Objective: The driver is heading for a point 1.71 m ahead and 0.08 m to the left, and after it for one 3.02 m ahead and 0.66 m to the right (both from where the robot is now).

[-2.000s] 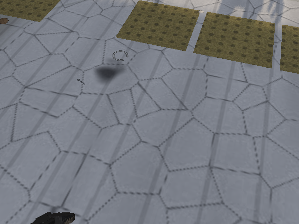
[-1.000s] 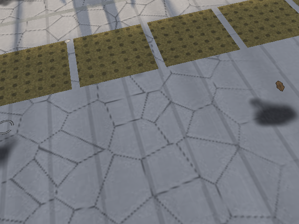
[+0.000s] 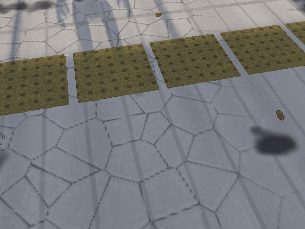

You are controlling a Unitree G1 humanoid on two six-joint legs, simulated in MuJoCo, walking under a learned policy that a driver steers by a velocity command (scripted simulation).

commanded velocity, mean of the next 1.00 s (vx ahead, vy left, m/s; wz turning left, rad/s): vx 0.07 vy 0.00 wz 0.01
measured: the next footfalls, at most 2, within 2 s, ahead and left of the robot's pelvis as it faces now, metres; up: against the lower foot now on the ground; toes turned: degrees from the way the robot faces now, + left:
left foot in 0.16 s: +0.13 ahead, +0.16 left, +0.00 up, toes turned +8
right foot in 0.68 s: +0.19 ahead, -0.04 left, +0.00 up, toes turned +7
